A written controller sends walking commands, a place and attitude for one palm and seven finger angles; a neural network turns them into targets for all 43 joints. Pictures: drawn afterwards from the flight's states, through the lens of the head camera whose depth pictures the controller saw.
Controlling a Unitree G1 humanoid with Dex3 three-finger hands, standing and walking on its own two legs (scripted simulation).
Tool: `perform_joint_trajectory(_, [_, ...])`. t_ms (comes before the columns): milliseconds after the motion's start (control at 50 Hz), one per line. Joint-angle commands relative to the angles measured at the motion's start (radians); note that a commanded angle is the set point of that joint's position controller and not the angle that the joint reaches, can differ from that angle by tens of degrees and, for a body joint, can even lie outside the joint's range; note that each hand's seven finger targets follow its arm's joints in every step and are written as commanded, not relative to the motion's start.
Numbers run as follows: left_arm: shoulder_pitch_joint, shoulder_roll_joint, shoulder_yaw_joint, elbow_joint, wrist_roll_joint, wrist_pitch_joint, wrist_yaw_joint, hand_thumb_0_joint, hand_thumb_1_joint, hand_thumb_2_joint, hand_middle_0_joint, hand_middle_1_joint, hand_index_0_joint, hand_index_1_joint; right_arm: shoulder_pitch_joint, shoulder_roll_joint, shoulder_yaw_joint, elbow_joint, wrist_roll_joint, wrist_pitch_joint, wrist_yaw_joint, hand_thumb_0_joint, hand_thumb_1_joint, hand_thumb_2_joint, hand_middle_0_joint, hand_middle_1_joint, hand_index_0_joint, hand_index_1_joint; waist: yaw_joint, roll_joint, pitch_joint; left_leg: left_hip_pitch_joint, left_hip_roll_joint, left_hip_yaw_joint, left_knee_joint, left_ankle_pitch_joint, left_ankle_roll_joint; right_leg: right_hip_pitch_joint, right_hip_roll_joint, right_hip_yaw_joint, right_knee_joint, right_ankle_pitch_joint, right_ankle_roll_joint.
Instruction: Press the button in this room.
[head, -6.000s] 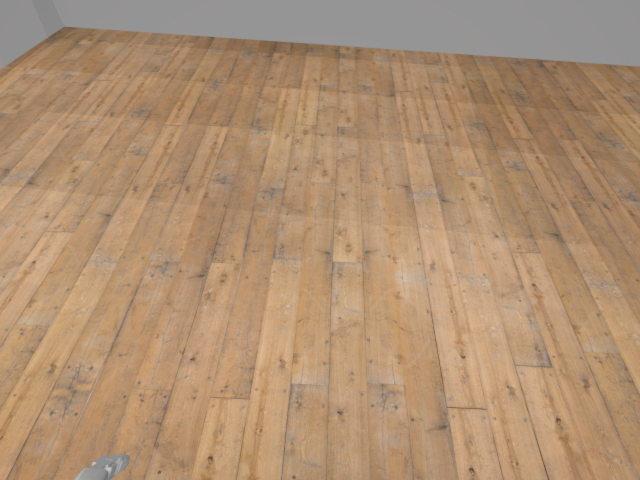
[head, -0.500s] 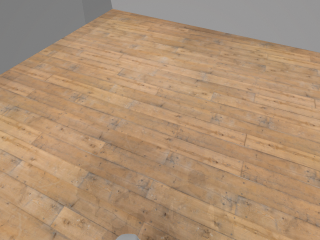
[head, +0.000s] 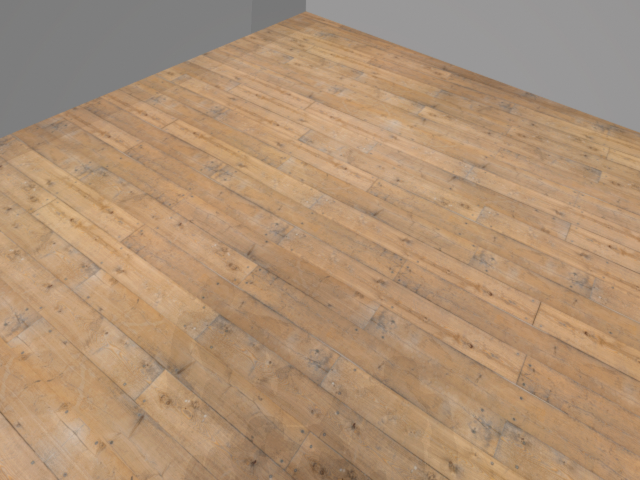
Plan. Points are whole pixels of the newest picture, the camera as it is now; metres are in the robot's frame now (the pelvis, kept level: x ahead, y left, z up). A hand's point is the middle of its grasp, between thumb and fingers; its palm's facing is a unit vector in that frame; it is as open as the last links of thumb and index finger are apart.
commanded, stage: turn or walk to find it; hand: left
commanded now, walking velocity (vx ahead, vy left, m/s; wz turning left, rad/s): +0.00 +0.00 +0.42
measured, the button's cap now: out of the picture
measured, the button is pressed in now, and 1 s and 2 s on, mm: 0 0 0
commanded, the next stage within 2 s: none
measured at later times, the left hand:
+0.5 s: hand out of the picture -0.03 +0.16 -0.16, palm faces +0.27 -0.93 -0.26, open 7.3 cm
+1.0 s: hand out of the picture -0.07 +0.21 -0.16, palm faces +0.45 -0.85 -0.27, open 7.4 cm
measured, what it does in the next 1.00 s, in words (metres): steps on the spot, turning left: right foot, then left foot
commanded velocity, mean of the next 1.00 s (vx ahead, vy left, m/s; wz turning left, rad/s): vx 0.00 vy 0.00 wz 0.42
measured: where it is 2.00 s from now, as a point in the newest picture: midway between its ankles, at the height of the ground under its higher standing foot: outside the picture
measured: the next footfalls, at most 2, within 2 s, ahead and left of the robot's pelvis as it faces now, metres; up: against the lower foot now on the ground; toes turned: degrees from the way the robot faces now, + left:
right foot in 0.14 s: +0.03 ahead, -0.14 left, +0.00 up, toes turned +1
left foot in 0.62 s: -0.07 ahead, +0.10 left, +0.00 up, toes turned +22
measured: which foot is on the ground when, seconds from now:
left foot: down 0.00-0.14, up 0.16-0.60, down 0.62-1.00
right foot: up 0.00-0.12, down 0.14-0.62, up 0.64-1.00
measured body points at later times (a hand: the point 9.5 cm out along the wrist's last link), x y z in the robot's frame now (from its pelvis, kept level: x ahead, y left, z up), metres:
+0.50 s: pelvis -0.04 -0.04 +0.00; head +0.00 -0.06 +0.45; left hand -0.05 +0.21 -0.14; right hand +0.06 -0.29 -0.16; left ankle -0.10 +0.11 -0.68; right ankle -0.01 -0.14 -0.74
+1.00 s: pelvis -0.06 -0.02 +0.00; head -0.04 -0.01 +0.45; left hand -0.09 +0.26 -0.14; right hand +0.10 -0.20 -0.15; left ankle -0.10 +0.09 -0.74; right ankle -0.02 -0.14 -0.71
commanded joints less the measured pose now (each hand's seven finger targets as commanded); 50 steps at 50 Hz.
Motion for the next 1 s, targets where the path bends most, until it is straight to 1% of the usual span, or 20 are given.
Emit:
perform_joint_trajectory(0, [-0.008,0.053,0.011,-0.089,-0.001,-0.025,0.009,0.000,0.900,0.900,-0.200,-0.300,-0.200,-0.300,0.038,-0.218,-0.056,-0.055,-0.004,-0.002,-0.012,0.000,-0.900,-0.900,0.200,0.300,0.200,0.300,-0.023,0.156,-0.071,0.050,0.272,-0.336,-0.132,0.206,0.128,0.012,0.024,0.009,-0.114,-0.016,-0.020])
perform_joint_trajectory(80, [0.094,0.065,0.014,-0.069,-0.004,-0.038,0.015,0.000,0.900,0.900,-0.200,-0.300,-0.200,-0.300,0.006,-0.208,-0.062,-0.070,0.002,0.004,-0.005,0.000,-0.900,-0.900,0.200,0.300,0.200,0.300,0.029,0.131,-0.096,-0.073,0.207,-0.328,-0.065,0.117,0.075,0.231,0.043,-0.009,-0.416,0.156,-0.036])
perform_joint_trajectory(100, [0.125,0.093,0.021,-0.067,0.000,-0.048,0.019,0.000,0.900,0.900,-0.200,-0.300,-0.200,-0.300,0.012,-0.176,-0.058,-0.075,0.009,0.004,-0.001,0.000,-0.900,-0.900,0.200,0.300,0.200,0.300,0.043,0.055,-0.113,-0.166,0.154,-0.282,0.010,0.027,0.028,0.351,-0.018,0.043,-0.555,0.196,-0.052])
perform_joint_trajectory(120, [0.132,0.178,0.039,-0.071,0.016,-0.057,0.027,0.000,0.900,0.900,-0.200,-0.300,-0.200,-0.300,0.027,-0.111,-0.048,-0.092,0.016,0.004,0.004,0.000,-0.900,-0.900,0.200,0.300,0.200,0.300,0.045,-0.188,-0.104,-0.360,0.019,-0.129,0.213,-0.192,-0.048,0.442,-0.253,0.302,-0.651,0.096,-0.140])
perform_joint_trajectory(140, [0.096,0.211,0.043,-0.098,0.012,-0.054,0.026,0.000,0.900,0.900,-0.200,-0.300,-0.200,-0.300,0.012,-0.133,-0.057,-0.106,0.003,0.012,0.001,0.000,-0.900,-0.900,0.200,0.300,0.200,0.300,0.053,-0.278,-0.066,-0.364,-0.018,-0.052,0.442,-0.356,-0.075,0.290,-0.409,0.401,-0.704,0.093,-0.234])
perform_joint_trajectory(180, [-0.001,0.156,0.035,-0.121,0.005,-0.051,0.029,0.000,0.900,0.900,-0.200,-0.300,-0.200,-0.300,0.017,-0.159,-0.069,-0.076,-0.002,0.032,0.008,0.000,-0.900,-0.900,0.200,0.300,0.200,0.300,0.003,-0.157,0.016,-0.318,0.036,-0.086,0.676,-0.289,-0.068,0.103,-0.334,0.313,-0.714,0.051,-0.230])
perform_joint_trajectory(200, [-0.046,0.127,0.023,-0.126,0.006,-0.056,0.025,0.000,0.900,0.900,-0.200,-0.300,-0.200,-0.300,0.047,-0.140,-0.066,-0.047,-0.004,0.037,0.015,0.000,-0.900,-0.900,0.200,0.300,0.200,0.300,-0.026,-0.100,0.037,-0.314,0.048,-0.064,0.732,-0.221,-0.078,0.101,-0.266,0.189,-0.681,0.121,-0.200])
perform_joint_trajectory(240, [-0.029,0.095,0.012,-0.119,0.004,-0.067,0.021,0.000,0.900,0.900,-0.200,-0.300,-0.200,-0.300,0.089,-0.125,-0.059,-0.023,-0.002,0.038,0.018,0.000,-0.900,-0.900,0.200,0.300,0.200,0.300,-0.027,-0.123,0.007,-0.314,0.055,-0.031,0.769,-0.152,-0.101,0.162,-0.211,0.075,-0.635,0.283,-0.180])
perform_joint_trajectory(360, [0.088,0.119,0.020,-0.066,0.012,-0.069,0.022,0.000,0.900,0.900,-0.200,-0.300,-0.200,-0.300,0.013,-0.122,-0.050,-0.027,0.000,0.039,0.016,0.000,-0.900,-0.900,0.200,0.300,0.200,0.300,0.028,-0.144,-0.018,-0.305,0.083,0.006,0.646,-0.203,-0.130,0.273,-0.249,0.046,-0.603,0.393,-0.208])
perform_joint_trajectory(480, [0.133,0.166,0.034,-0.026,0.023,-0.059,0.019,0.000,0.900,0.900,-0.200,-0.300,-0.200,-0.300,-0.063,-0.103,-0.028,-0.044,0.016,0.022,0.013,0.000,-0.900,-0.900,0.200,0.300,0.200,0.300,0.062,-0.197,-0.058,-0.177,0.079,0.079,0.353,-0.298,-0.112,0.312,-0.286,0.017,-0.526,0.580,-0.232])
perform_joint_trajectory(520, [0.118,0.181,0.039,-0.022,0.022,-0.055,0.018,0.000,0.900,0.900,-0.200,-0.300,-0.200,-0.300,-0.028,-0.106,-0.024,-0.040,0.018,0.014,0.009,0.000,-0.900,-0.900,0.200,0.300,0.200,0.300,0.042,-0.206,-0.093,-0.109,0.069,0.102,0.234,-0.261,-0.102,0.317,-0.287,-0.003,-0.475,0.621,-0.219])
perform_joint_trajectory(560, [0.102,0.174,0.039,-0.017,0.012,-0.048,0.015,0.000,0.900,0.900,-0.200,-0.300,-0.200,-0.300,0.020,-0.122,-0.026,-0.027,0.016,0.004,0.008,0.000,-0.900,-0.900,0.200,0.300,0.200,0.300,0.007,-0.163,-0.105,0.050,0.066,0.116,0.017,-0.076,-0.087,0.229,-0.255,-0.067,-0.388,0.549,-0.150])
perform_joint_trajectory(580, [0.097,0.147,0.035,-0.026,0.003,-0.041,0.012,0.000,0.900,0.900,-0.200,-0.300,-0.200,-0.300,0.058,-0.167,-0.035,-0.022,0.014,-0.006,0.010,0.000,-0.900,-0.900,0.200,0.300,0.200,0.300,-0.019,-0.029,-0.131,0.182,0.132,0.037,-0.089,0.043,-0.066,0.121,-0.209,-0.115,-0.256,0.411,-0.099])
perform_joint_trajectory(600, [0.110,0.079,0.024,-0.062,-0.002,-0.035,0.006,0.000,0.900,0.900,-0.200,-0.300,-0.200,-0.300,0.075,-0.272,-0.057,-0.030,0.004,-0.012,0.006,0.000,-0.900,-0.900,0.200,0.300,0.200,0.300,-0.026,0.267,-0.121,0.282,0.383,-0.275,-0.119,0.314,0.037,-0.139,-0.083,-0.163,-0.064,-0.018,-0.023])
perform_joint_trajectory(620, [0.050,0.071,0.010,-0.091,0.009,-0.026,0.007,0.000,0.900,0.900,-0.200,-0.300,-0.200,-0.300,0.110,-0.317,-0.065,-0.024,0.004,-0.001,0.004,0.000,-0.900,-0.900,0.200,0.300,0.200,0.300,-0.055,0.261,-0.100,0.192,0.476,-0.317,-0.129,0.385,0.130,-0.152,-0.053,-0.098,0.081,-0.208,-0.020])
perform_joint_trajectory(660, [-0.006,0.083,0.019,-0.071,0.008,-0.013,0.010,0.000,0.900,0.900,-0.200,-0.300,-0.200,-0.300,0.052,-0.257,-0.051,-0.024,0.002,-0.005,-0.017,0.000,-0.900,-0.900,0.200,0.300,0.200,0.300,-0.038,0.259,-0.046,0.116,0.378,-0.262,-0.137,0.332,0.108,-0.180,-0.052,-0.001,0.199,-0.099,-0.022])
perform_joint_trajectory(700, [0.033,0.087,0.020,-0.041,0.008,-0.020,-0.001,0.000,0.900,0.900,-0.200,-0.300,-0.200,-0.300,-0.026,-0.216,-0.035,-0.050,0.004,-0.013,-0.020,0.000,-0.900,-0.900,0.200,0.300,0.200,0.300,0.001,0.172,-0.031,0.096,0.311,-0.178,-0.131,0.337,0.096,-0.161,-0.049,-0.001,0.221,0.006,-0.012])
perform_joint_trajectory(740, [0.052,0.087,0.017,-0.030,0.007,-0.021,-0.003,0.000,0.900,0.900,-0.200,-0.300,-0.200,-0.300,-0.019,-0.215,-0.034,-0.052,0.008,-0.019,-0.020,0.000,-0.900,-0.900,0.200,0.300,0.200,0.300,0.004,0.142,-0.051,0.128,0.283,-0.149,-0.123,0.401,0.093,-0.147,-0.040,-0.005,0.206,0.036,-0.003])
perform_joint_trajectory(880, [-0.021,0.071,0.011,-0.078,0.002,-0.024,0.004,0.000,0.900,0.900,-0.200,-0.300,-0.200,-0.300,0.044,-0.220,-0.048,-0.051,0.002,-0.013,-0.017,0.000,-0.900,-0.900,0.200,0.300,0.200,0.300,-0.031,0.141,-0.068,0.174,0.291,-0.243,-0.096,0.415,0.130,-0.116,-0.009,0.004,0.030,-0.020,0.005])
perform_joint_trajectory(980, [0.018,0.060,0.008,-0.087,-0.005,-0.035,0.008,0.000,0.900,0.900,-0.200,-0.300,-0.200,-0.300,0.009,-0.222,-0.056,-0.063,-0.003,-0.003,-0.012,0.000,-0.900,-0.900,0.200,0.300,0.200,0.300,-0.005,0.169,-0.085,0.078,0.260,-0.290,-0.053,0.409,0.115,0.055,0.037,-0.014,-0.213,0.018,-0.016])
